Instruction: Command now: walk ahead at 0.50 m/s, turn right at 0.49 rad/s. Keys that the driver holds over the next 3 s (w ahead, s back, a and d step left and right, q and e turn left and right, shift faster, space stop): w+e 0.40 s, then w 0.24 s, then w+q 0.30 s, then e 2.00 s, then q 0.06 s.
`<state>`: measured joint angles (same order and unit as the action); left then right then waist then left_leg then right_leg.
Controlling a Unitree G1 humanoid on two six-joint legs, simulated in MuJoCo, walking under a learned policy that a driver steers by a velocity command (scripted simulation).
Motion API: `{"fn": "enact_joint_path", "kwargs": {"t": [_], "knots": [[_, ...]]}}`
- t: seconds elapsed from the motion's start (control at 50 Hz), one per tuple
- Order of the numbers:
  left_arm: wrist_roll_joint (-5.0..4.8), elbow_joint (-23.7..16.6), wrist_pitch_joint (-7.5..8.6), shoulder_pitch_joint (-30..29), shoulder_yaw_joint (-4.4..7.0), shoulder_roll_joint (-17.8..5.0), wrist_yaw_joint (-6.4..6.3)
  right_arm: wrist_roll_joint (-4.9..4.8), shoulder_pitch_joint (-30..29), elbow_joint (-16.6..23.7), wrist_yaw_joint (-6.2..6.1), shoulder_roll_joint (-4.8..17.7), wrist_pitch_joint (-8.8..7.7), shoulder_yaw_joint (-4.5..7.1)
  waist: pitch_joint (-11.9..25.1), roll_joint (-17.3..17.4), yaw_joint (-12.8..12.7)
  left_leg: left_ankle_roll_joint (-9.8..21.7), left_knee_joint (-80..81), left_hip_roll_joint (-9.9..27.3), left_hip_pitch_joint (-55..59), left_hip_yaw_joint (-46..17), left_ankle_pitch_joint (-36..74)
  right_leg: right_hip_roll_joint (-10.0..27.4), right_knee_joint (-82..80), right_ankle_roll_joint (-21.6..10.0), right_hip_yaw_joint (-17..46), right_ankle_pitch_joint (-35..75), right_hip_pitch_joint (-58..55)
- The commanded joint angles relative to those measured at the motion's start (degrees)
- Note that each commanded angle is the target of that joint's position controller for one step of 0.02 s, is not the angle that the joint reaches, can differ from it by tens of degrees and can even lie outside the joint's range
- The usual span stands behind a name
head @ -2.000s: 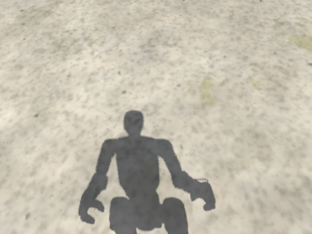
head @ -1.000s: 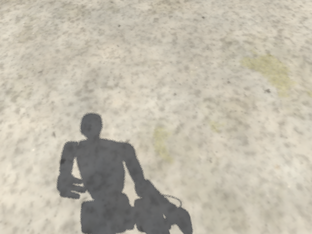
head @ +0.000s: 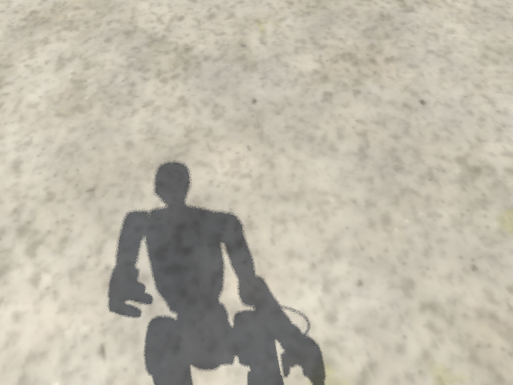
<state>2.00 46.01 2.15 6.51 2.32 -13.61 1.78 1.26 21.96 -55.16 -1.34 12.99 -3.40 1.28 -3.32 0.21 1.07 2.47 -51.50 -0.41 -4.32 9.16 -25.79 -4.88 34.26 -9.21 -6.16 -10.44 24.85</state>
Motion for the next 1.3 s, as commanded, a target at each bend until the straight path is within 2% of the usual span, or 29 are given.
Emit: {"fn": "enact_joint_path", "kwargs": {"t": [0.02,0.06,0.08,0.12,0.16,0.26,0.36,0.4,0.44,0.46,0.48,0.5,0.52,0.54,0.56,0.62,0.7,0.78,0.86,0.92,0.94,0.96,0.98,1.0,1.02,1.06,1.14,1.2,1.3], "knots": [[-2.07,2.3,-0.78,15.9,4.72,-14.1,-1.19,-0.09,-6.9,9.9,1.17,8.0,-2.72,1.38,10.2,-2.6,-6.5,-0.2,-31.7,1.4,-39.3,-13.5,3.1,23.1,-17.3,-15.9,40.0,2.1,-36.3],[-1.74,1.9,-0.57,10.9,3.33,-8.6,-1.41,-0.07,-6.7,9.6,1.26,8.0,-2.82,1.43,1.5,3.0,-1.9,-1.1,-21.9,4.9,-34.2,-12.2,7.3,18.1,-20.3,-10.6,29.9,10.2,-21.9],[-1.98,1.9,-0.18,9.6,2.84,-7.4,-1.67,0.94,-5.9,9.8,1.32,7.6,-1.64,1.26,0.9,2.5,-0.1,-2.3,-18.7,5.7,-30.8,-12.1,7.5,15.4,-21.2,-9.3,26.3,13.8,-17.5],[-2.09,1.9,0.99,10.1,2.85,-8.3,-1.54,1.80,-4.9,10.1,1.74,6.2,0.46,0.99,2.0,0.5,1.0,-3.9,-14.3,5.9,-27.8,-10.8,8.1,12.5,-21.7,-8.5,22.5,19.0,-14.3],[-2.08,2.2,1.49,11.6,3.33,-10.1,-1.47,1.70,-7.7,11.6,2.00,5.8,1.26,0.83,1.8,-0.8,0.7,-5.2,-9.2,6.0,-28.6,-9.4,11.5,10.7,-22.4,-7.8,20.8,20.5,-12.8],[-2.13,2.8,1.05,17.3,3.63,-10.5,-1.54,1.13,-19.4,15.9,2.29,5.7,1.35,0.46,1.2,-3.5,-4.2,-6.2,5.4,4.8,-32.9,-8.8,22.3,8.8,-21.1,-4.1,21.8,20.6,-17.7],[-1.18,2.7,0.66,20.7,3.86,-11.4,-2.23,0.49,-26.6,19.0,2.52,6.5,0.39,-0.03,1.4,-4.2,-6.8,-4.8,14.8,2.1,-32.8,-9.6,23.0,10.8,-16.6,-3.6,25.9,25.4,-25.0],[-0.93,1.7,0.75,18.5,4.10,-12.3,-2.69,0.31,-24.0,19.0,2.40,7.9,-0.15,0.27,1.7,-4.9,-4.6,-3.4,19.3,1.2,-26.5,-10.7,20.6,11.7,-14.2,-2.0,27.8,26.7,-24.5],[-0.92,1.0,1.28,15.5,4.09,-12.9,-2.45,0.33,-13.3,15.5,1.68,10.2,-0.85,1.28,5.8,-4.3,0.2,-1.0,22.9,-1.3,-11.4,-9.1,17.7,10.3,-5.9,0.3,26.3,35.4,-21.7],[-1.41,1.2,1.76,15.3,3.69,-11.9,-1.94,0.86,-5.7,13.6,1.03,11.7,-1.61,1.99,10.1,-1.2,4.1,0.9,25.9,1.2,-0.3,-10.8,18.8,6.8,4.9,1.7,23.1,33.2,-18.2],[-1.72,-0.3,2.35,16.8,2.28,-7.3,-1.64,2.09,3.4,13.3,0.07,15.6,-1.91,2.82,18.7,5.2,6.6,3.9,27.2,15.1,12.1,-25.5,7.3,3.6,20.9,2.8,18.6,14.9,-11.3],[-2.88,-0.9,2.12,25.2,1.85,-4.4,-1.45,2.29,1.6,12.7,0.21,20.2,-0.98,4.19,21.4,19.7,1.0,11.5,35.4,25.7,19.9,-53.2,4.7,-5.3,33.7,4.7,13.3,-21.0,5.1],[-0.73,1.6,1.26,23.3,2.09,-8.8,-2.06,0.98,-2.4,13.2,0.81,14.2,-0.40,3.46,13.5,7.9,0.1,11.3,36.3,23.8,13.1,-52.7,-3.7,0.2,37.9,4.0,14.7,-17.2,10.2],[-0.38,1.1,1.17,18.1,2.19,-9.0,-1.52,0.40,-6.1,13.8,1.19,9.7,-0.45,2.45,6.8,2.1,0.3,10.1,37.1,20.7,5.6,-42.9,-1.6,1.9,36.4,4.2,14.4,-11.7,9.5],[-0.40,0.3,1.19,15.3,1.90,-8.0,-1.16,0.68,-7.7,13.3,1.46,7.9,-0.63,1.95,4.0,0.8,-0.2,9.0,38.1,17.7,1.2,-35.7,6.0,3.3,34.0,4.6,13.8,-9.1,8.7],[0.39,0.0,0.04,14.4,1.45,-6.6,-0.14,0.12,-5.1,10.5,1.61,7.4,-1.96,1.66,3.3,5.8,-1.5,7.7,39.4,13.2,-2.7,-24.7,22.4,4.5,29.7,5.8,12.5,-7.9,5.6],[1.05,-2.5,-0.20,7.4,0.55,-5.4,0.48,-1.00,-1.8,7.8,2.06,8.1,-2.65,1.92,2.0,5.4,-1.7,10.0,42.2,12.1,-2.1,-21.1,27.9,7.5,22.3,7.8,8.0,-3.7,10.4],[0.20,-5.7,0.41,-2.7,-1.30,-2.8,0.87,-0.94,1.4,5.9,1.99,8.9,-1.83,2.40,0.2,5.3,0.6,9.3,42.6,9.1,-5.4,-18.0,29.0,7.5,6.9,10.2,4.7,3.1,6.3],[-0.42,-6.8,1.09,-5.9,-1.29,-4.4,0.02,-0.76,4.1,4.6,2.02,10.6,-1.28,3.09,1.2,5.3,1.4,8.2,38.4,10.6,-3.7,-20.4,33.4,5.7,0.2,9.8,4.3,4.1,0.5],[-0.25,-5.0,2.18,1.1,-0.37,-6.3,-1.07,-0.86,2.5,4.7,1.75,11.4,-0.89,3.54,3.4,3.8,-2.9,6.2,29.8,9.8,-4.8,-21.8,34.4,4.4,-7.7,8.0,4.8,2.2,-11.7],[0.64,-3.0,2.99,7.8,0.66,-8.9,-1.83,-1.16,2.6,5.0,1.86,9.8,-1.04,3.22,7.7,0.3,-5.4,4.9,19.7,6.2,-8.4,-19.4,33.0,7.3,-9.8,6.4,8.0,1.0,-22.2],[2.04,-2.2,3.46,17.7,1.56,-13.1,-2.62,-1.30,1.9,7.2,1.75,6.3,-1.37,2.26,16.0,-7.1,-9.1,3.0,3.9,2.1,-14.3,-14.3,19.1,21.5,-11.9,3.3,21.6,-3.7,-32.9],[1.28,-1.0,2.43,18.1,2.92,-17.7,-2.76,-2.46,9.0,7.5,1.41,3.1,-0.94,1.89,17.9,-18.0,-5.5,1.4,-8.6,-5.1,-27.9,-9.9,-5.5,31.0,-17.9,-3.3,41.2,0.7,-37.9],[-0.30,-1.2,1.97,15.2,1.97,-12.3,-2.41,-0.81,8.4,5.4,0.85,7.4,0.16,2.83,11.9,-8.5,-4.1,1.6,-13.7,-2.1,-30.3,-13.5,-4.9,28.6,-17.3,-4.5,39.8,7.0,-32.7],[-0.93,-1.7,2.25,11.1,0.78,-7.9,-2.07,-0.27,5.7,5.4,1.10,6.4,0.39,2.84,6.8,-4.8,-2.6,1.4,-14.2,-0.9,-30.1,-14.0,-1.6,25.4,-16.0,-4.3,31.3,18.3,-27.7],[-1.32,-1.1,2.79,7.8,-0.34,-4.1,-1.82,0.49,2.5,5.9,1.37,4.8,0.96,2.56,4.6,-5.1,-0.2,-0.3,-9.9,2.1,-26.9,-12.0,1.5,20.2,-16.6,-3.1,20.9,35.8,-21.9],[-1.70,1.5,3.23,8.5,0.19,-6.3,-1.85,0.64,0.2,6.6,1.72,3.4,2.26,2.03,7.1,-6.3,1.8,-3.5,-2.8,0.9,-20.9,-9.2,6.2,16.1,-16.0,-3.7,15.1,51.1,-18.1],[-1.45,2.4,2.04,9.5,1.24,-8.7,-1.97,0.05,-5.1,8.2,0.96,3.5,2.89,1.52,7.0,-6.7,0.7,-4.0,4.2,0.2,-19.7,-8.7,9.0,15.0,-15.2,-3.9,15.1,47.0,-16.3],[-1.14,3.2,-0.15,11.7,2.35,-9.6,-2.07,-0.73,-10.6,10.0,-0.48,5.1,3.52,1.35,6.4,-7.2,-1.2,-3.0,10.9,-0.8,-15.9,-9.3,10.2,14.9,-13.2,-3.1,20.0,34.7,-13.7]]}}
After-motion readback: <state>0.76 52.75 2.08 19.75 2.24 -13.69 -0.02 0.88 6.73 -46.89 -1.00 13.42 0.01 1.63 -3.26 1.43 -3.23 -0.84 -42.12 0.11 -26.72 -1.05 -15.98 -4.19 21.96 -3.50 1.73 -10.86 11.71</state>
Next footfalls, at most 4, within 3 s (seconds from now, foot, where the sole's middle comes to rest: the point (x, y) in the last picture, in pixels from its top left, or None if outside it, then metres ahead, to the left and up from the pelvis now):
0.46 left None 0.45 0.07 -0.75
0.94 right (338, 324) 0.60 -0.20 -0.75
1.40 left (275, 284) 0.72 -0.03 -0.75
1.82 right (339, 340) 0.56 -0.19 -0.75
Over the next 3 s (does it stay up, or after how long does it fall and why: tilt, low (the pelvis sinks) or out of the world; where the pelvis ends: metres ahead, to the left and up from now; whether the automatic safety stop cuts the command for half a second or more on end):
stays up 0.55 -0.08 0.02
